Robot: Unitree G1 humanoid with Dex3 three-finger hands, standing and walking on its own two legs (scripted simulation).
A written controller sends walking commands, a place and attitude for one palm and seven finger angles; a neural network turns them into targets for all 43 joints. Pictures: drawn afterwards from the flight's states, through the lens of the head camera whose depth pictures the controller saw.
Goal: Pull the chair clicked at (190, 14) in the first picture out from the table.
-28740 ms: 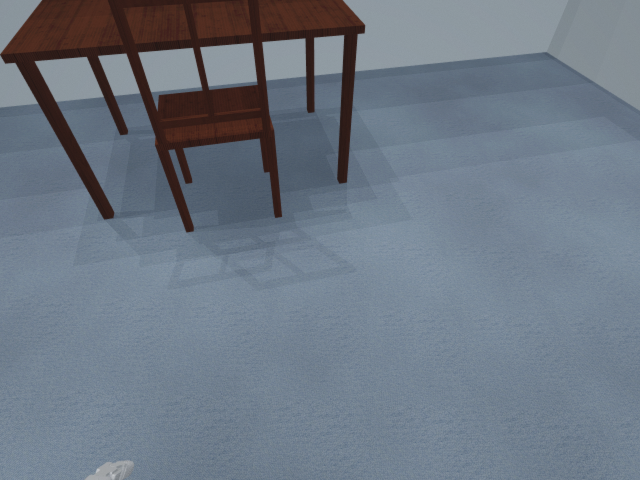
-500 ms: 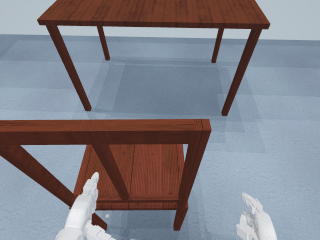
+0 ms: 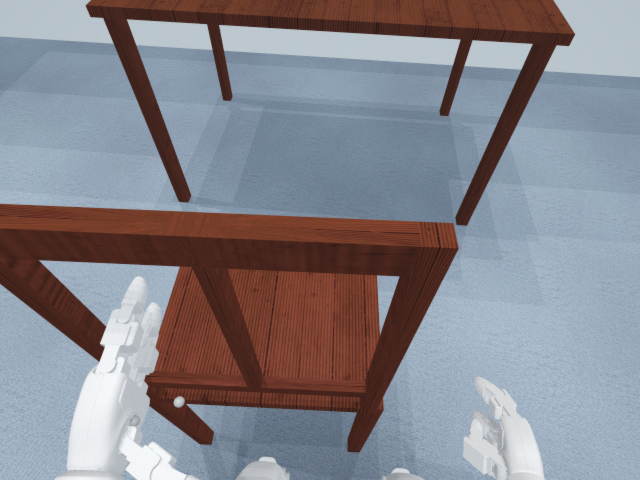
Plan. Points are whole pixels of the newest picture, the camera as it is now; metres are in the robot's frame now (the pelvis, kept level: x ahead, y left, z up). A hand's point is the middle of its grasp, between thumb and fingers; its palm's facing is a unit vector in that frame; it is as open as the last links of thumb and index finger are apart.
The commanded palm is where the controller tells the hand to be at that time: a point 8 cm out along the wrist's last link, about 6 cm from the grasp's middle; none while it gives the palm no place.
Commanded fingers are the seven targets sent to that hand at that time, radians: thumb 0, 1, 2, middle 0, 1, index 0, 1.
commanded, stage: draw the hand back to the body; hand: left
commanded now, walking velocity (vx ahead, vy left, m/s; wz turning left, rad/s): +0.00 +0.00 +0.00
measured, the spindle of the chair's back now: (238, 337) +0.29 +0.12 +0.02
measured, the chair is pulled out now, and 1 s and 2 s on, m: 0.67 0.67 0.67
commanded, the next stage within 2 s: step back with the hand held close in 1.30 s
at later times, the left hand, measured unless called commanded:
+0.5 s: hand (80, 391) +0.18 +0.21 +0.14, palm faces +0.27 -0.89 -0.38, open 15.2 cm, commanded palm +0.15 +0.26 +0.18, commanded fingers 0.00 0.17 0.55 -0.10 -0.15 -0.10 -0.15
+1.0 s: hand (18, 376) +0.18 +0.25 +0.16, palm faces +0.32 -0.78 -0.54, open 7.3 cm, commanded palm +0.16 +0.29 +0.25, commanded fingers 0.00 0.90 0.90 -0.20 -0.30 -0.20 -0.30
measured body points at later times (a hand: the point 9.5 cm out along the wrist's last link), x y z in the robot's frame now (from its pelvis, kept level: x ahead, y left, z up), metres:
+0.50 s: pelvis +0.02 +0.00 +0.05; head +0.01 -0.02 +0.50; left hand +0.16 +0.26 +0.16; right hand +0.20 -0.23 -0.03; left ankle -0.01 +0.13 -0.66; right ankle -0.01 -0.14 -0.66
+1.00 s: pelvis +0.02 -0.01 +0.07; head +0.02 -0.05 +0.52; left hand +0.16 +0.29 +0.20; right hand +0.22 -0.22 -0.02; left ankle -0.01 +0.13 -0.66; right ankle -0.01 -0.14 -0.66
